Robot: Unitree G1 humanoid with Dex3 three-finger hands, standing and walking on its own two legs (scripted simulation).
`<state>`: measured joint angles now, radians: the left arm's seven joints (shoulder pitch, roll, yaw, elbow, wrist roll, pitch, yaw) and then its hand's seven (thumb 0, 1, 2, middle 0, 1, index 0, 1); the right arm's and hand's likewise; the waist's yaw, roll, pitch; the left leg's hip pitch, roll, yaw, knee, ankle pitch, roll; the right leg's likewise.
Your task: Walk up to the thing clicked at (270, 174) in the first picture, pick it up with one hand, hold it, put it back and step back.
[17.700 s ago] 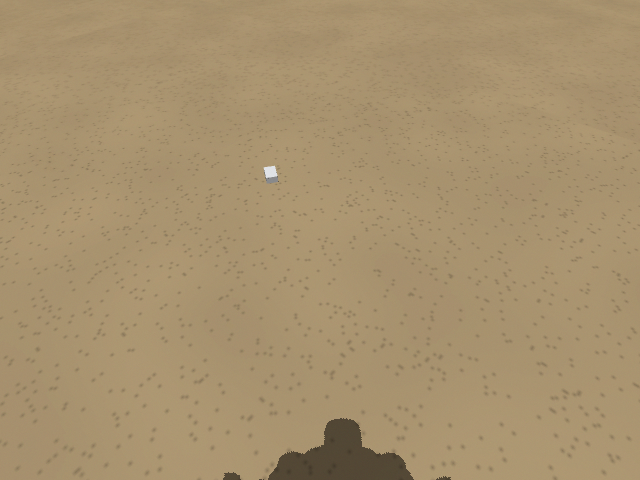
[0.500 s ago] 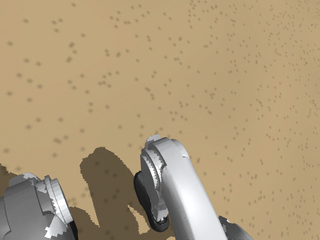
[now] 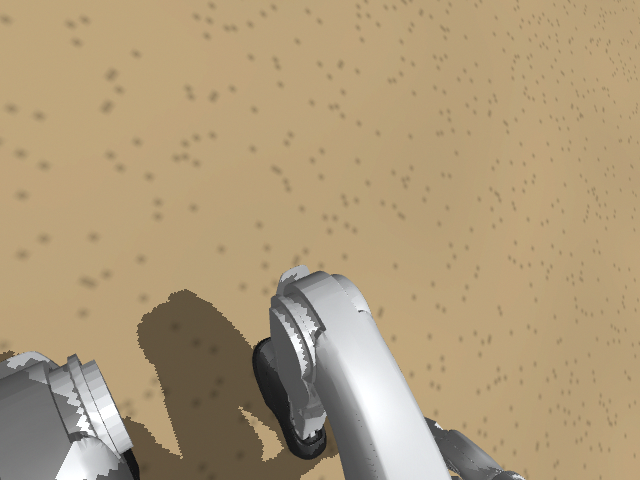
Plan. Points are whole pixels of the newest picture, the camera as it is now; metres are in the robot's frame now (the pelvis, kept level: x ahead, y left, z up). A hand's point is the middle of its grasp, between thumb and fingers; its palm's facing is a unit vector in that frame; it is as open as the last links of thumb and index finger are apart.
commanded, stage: rest palm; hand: left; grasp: from above
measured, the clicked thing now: out of the picture +0.45 +0.35 -0.29
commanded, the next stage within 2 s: close in 0.74 s
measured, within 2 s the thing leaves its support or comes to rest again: neither
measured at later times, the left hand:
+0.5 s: hand out of the picture +0.44 +0.34 -0.26, palm faces -0.43 -0.20 -0.88, open 13.7 cm
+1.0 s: hand out of the picture +0.44 +0.34 -0.27, palm faces -0.41 -0.20 -0.89, open 12.9 cm
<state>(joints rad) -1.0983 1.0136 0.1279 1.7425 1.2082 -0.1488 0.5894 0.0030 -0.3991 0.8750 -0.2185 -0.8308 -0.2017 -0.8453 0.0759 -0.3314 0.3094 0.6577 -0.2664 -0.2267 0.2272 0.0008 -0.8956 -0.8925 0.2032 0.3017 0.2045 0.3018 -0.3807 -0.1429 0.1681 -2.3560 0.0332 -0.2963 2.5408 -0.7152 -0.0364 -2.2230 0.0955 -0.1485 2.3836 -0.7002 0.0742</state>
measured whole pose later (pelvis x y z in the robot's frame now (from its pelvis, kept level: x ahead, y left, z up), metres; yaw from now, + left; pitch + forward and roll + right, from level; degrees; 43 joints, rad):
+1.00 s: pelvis -0.01 +0.00 +0.00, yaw -2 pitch +27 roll -16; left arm -1.10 1.07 0.11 1.76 1.19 -0.16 0.63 0.00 -0.29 0.79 -0.25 -0.88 -0.26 -0.87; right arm 0.07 -0.36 0.35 0.64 -0.28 -0.27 0.26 0.00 -0.90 -0.90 0.20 0.30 0.20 0.30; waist -0.39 -0.18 0.23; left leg -2.34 0.04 -0.32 2.54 -0.71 -0.03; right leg -2.19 0.11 -0.17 2.35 -0.68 0.09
